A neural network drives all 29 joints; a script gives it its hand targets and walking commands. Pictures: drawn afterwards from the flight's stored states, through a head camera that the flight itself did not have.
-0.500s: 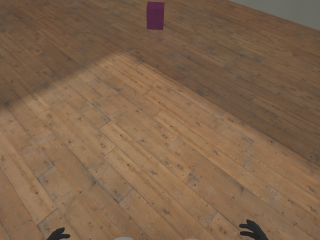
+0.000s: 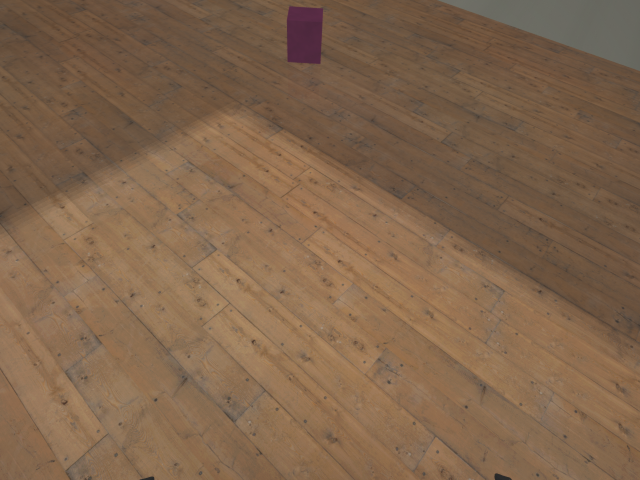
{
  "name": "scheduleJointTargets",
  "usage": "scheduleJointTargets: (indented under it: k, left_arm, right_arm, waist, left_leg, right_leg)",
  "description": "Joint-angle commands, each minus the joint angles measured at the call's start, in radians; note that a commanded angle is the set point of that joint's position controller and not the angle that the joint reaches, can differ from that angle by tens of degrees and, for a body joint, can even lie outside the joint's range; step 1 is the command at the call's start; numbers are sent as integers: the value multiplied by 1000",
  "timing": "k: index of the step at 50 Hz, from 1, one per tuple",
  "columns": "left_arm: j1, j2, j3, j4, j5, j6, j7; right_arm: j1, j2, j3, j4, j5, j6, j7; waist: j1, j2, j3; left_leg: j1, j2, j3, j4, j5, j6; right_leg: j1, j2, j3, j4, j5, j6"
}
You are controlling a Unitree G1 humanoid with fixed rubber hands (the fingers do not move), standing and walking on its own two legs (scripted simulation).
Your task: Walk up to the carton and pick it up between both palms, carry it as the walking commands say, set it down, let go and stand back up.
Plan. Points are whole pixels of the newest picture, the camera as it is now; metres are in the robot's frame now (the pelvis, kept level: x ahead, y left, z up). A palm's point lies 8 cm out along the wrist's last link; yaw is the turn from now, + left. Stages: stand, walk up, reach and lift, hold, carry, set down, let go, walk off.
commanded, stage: walk up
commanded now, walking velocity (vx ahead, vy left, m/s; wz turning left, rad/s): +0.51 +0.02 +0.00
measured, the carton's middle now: (305, 35) +2.59 +0.12 -0.63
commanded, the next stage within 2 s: none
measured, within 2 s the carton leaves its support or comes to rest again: neither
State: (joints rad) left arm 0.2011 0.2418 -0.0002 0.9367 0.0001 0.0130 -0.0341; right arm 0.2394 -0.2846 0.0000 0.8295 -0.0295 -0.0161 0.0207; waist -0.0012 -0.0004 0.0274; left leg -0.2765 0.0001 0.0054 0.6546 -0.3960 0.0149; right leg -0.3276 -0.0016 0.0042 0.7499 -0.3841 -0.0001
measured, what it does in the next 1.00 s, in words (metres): walks ahead: right foot, then left foot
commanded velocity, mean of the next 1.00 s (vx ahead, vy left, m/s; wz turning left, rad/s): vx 0.50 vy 0.06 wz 0.00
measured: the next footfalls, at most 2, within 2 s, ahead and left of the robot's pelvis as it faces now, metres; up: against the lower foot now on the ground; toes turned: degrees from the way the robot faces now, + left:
right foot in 0.20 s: +0.12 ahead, -0.11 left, +0.00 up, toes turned -4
left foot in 0.66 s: +0.43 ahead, +0.09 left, +0.00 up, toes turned +5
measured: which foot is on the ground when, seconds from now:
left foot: down 0.00-0.22, up 0.24-0.64, down 0.66-1.00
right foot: up 0.00-0.18, down 0.20-0.66, up 0.68-1.00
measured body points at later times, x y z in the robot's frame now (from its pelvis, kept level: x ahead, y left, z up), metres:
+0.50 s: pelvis +0.20 -0.03 +0.01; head +0.23 -0.05 +0.46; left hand +0.17 +0.22 -0.12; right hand +0.29 -0.28 -0.13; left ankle +0.23 +0.12 -0.65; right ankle +0.08 -0.11 -0.72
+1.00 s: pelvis +0.42 -0.01 +0.01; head +0.45 -0.02 +0.46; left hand +0.56 +0.22 -0.12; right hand +0.45 -0.27 -0.13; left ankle +0.39 +0.09 -0.72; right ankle +0.46 -0.13 -0.70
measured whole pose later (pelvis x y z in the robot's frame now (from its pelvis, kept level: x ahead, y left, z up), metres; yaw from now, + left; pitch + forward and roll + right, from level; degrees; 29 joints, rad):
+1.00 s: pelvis +0.42 -0.01 +0.01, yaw -2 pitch +1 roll +1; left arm 0.13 0.22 0.00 0.86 0.00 -0.03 -0.04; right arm 0.30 -0.24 0.00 0.91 -0.03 -0.04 0.01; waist 0.00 -0.01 0.04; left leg -0.23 0.00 0.12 0.53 -0.33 0.04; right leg -0.47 -0.06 -0.03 0.77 -0.39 -0.02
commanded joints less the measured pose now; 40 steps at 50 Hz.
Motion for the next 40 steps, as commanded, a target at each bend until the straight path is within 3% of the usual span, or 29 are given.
scheduleJointTargets:
  k: [1,5,6,7,8,9,10,11,12,14,15,16,17,19,22,24,25,27,28,29,30,31,32,33,34,36,37,39,40]
  left_arm:
    - [-181,83,46,-174,27,-69,-14]
    - [-184,71,41,-177,21,-71,-21]
    - [-167,57,36,-179,17,-74,-20]
    - [-83,54,40,-161,16,-77,-15]
    - [92,84,51,-101,15,-82,-2]
    - [306,160,73,-39,32,-95,14]
    - [430,291,104,2,41,-102,27]
    - [446,316,103,-4,33,-94,35]
    - [407,258,96,4,31,-92,36]
    - [293,175,80,-6,50,-90,35]
    - [245,158,74,-29,48,-93,36]
    - [242,156,73,-35,38,-94,37]
    - [275,160,72,-24,30,-93,39]
    - [318,157,67,-6,23,-99,47]
    - [323,149,68,-3,25,-103,45]
    - [305,160,67,4,29,-105,46]
    - [271,159,65,-1,27,-102,46]
    - [192,187,74,-10,21,-100,43]
    - [186,197,80,-1,17,-94,41]
    - [190,195,80,11,13,-85,39]
    - [210,169,70,8,12,-87,40]
    - [230,125,63,-20,2,-99,35]
    - [281,85,67,-55,14,-99,33]
    - [220,101,70,-64,23,-89,36]
    - [88,88,59,-92,13,-88,29]
    - [80,90,60,-94,19,-73,18]
    - [76,82,66,-86,23,-60,10]
    - [96,60,58,-68,29,-40,0]
    - [85,64,61,-80,27,-32,-1]
  right_arm:
    - [166,-163,-58,67,-14,-36,-22]
    - [149,-156,-56,74,-14,-41,-26]
    - [122,-157,-56,71,-12,-41,-27]
    - [80,-167,-61,67,-2,-43,-28]
    - [34,-169,-66,48,10,-46,-31]
    - [-7,-155,-68,31,30,-56,-35]
    - [16,-47,-47,-13,39,-70,-33]
    - [18,-52,-35,-26,26,-63,-36]
    - [-65,-70,-39,-18,12,-55,-31]
    - [-114,-67,-43,-29,-2,-47,-10]
    - [-112,-58,-42,-30,-2,-27,1]
    - [-85,-60,-47,-14,0,-14,6]
    - [-63,-53,-47,1,2,-5,12]
    - [-80,-43,-48,9,-3,4,19]
    - [-195,-19,-34,-12,3,5,34]
    - [-270,-5,-23,-30,6,-2,35]
    - [-293,-6,-21,-35,8,-4,37]
    - [-237,-1,-15,-8,22,-15,35]
    - [-175,-13,-23,19,22,-20,24]
    - [-61,-18,-31,51,17,-34,13]
    - [121,-66,-55,111,5,-48,-3]
    - [269,-190,-92,138,-10,-56,-19]
    - [310,-237,-104,135,-2,-53,-20]
    - [296,-231,-97,141,6,-52,-22]
    - [241,-163,-78,151,7,-56,-26]
    - [136,-123,-64,134,-1,-53,-26]
    - [115,-99,-59,131,-1,-54,-26]
    - [72,-89,-55,96,0,-49,-22]
    - [73,-104,-61,93,-1,-51,-22]
  waist:
    - [-96,160,61]
    - [-74,168,38]
    - [-49,183,32]
    - [6,179,-6]
    - [81,126,-114]
    - [178,41,-233]
    - [171,-355,-265]
    - [148,-285,-320]
    - [147,-150,-228]
    - [122,-89,-51]
    - [99,-79,-1]
    - [83,-84,16]
    - [89,-135,36]
    - [81,-131,36]
    - [88,-193,82]
    - [94,-146,115]
    - [70,-132,132]
    - [22,-215,100]
    - [3,-210,35]
    - [-43,-172,-55]
    - [-99,-92,-188]
    - [-150,186,-325]
    - [-122,289,-389]
    - [-113,186,-298]
    - [-119,64,-130]
    - [-81,115,-40]
    - [-52,95,-22]
    - [-15,116,34]
    - [-13,133,41]
  left_leg:
    - [334,318,-407,-443,92,159]
    - [292,265,-260,-390,369,151]
    - [249,259,-216,-370,458,145]
    - [213,234,-154,-293,627,117]
    - [164,172,-77,-114,781,81]
    - [-65,108,-28,200,772,33]
    - [-419,-49,20,504,-2,-10]
    - [-528,-15,-28,593,-160,-2]
    - [-516,50,-80,617,-100,2]
    - [-541,76,-37,577,14,-9]
    - [-529,101,-37,567,62,-25]
    - [-538,84,-24,546,93,-32]
    - [-541,72,-7,524,130,-38]
    - [-522,66,-10,492,162,-44]
    - [-505,45,48,350,205,-50]
    - [-407,59,54,181,238,-55]
    - [-354,59,64,112,230,-48]
    - [-211,17,108,-32,217,-24]
    - [-135,-6,138,-65,198,-10]
    - [-6,-39,178,-157,246,4]
    - [256,-20,136,-152,247,34]
    - [530,262,-238,-216,365,128]
    - [659,421,-569,-256,539,215]
    - [544,446,-576,-335,347,216]
    - [394,379,-443,-355,274,182]
    - [171,348,-367,-421,164,178]
    - [110,320,-316,-452,48,149]
    - [-10,306,-206,-498,3,114]
    - [-27,312,-214,-514,-18,122]
  right_leg:
    - [-445,-64,-28,223,-130,6]
    - [-282,-48,-71,28,-97,10]
    - [-187,-34,-86,-78,-90,7]
    - [-43,-10,-114,-195,-4,5]
    - [207,0,-132,-289,139,5]
    - [534,-108,53,-306,199,-48]
    - [776,-385,461,-351,629,-117]
    - [858,-484,589,-358,680,-207]
    - [732,-447,533,-362,602,-217]
    - [531,-372,382,-402,531,-173]
    - [470,-366,315,-433,555,-160]
    - [485,-336,265,-432,617,-136]
    - [493,-311,207,-419,735,-70]
    - [490,-298,161,-417,807,-44]
    - [430,-282,105,-498,769,-73]
    - [337,-290,85,-540,719,-100]
    - [303,-273,55,-545,703,-92]
    - [306,-238,-17,-496,848,-74]
    - [361,-241,-51,-386,990,-77]
    - [359,-222,-89,-214,1024,-63]
    - [246,-178,-95,38,955,-43]
    - [-20,-70,-95,395,430,0]
    - [-259,18,-10,603,-116,14]
    - [-288,-50,42,676,-114,-17]
    - [-316,-71,41,623,-28,-37]
    - [-264,-94,46,544,-15,-23]
    - [-235,-106,37,510,-18,-12]
    - [-191,-120,-13,404,2,11]
    - [-186,-118,-15,378,23,14]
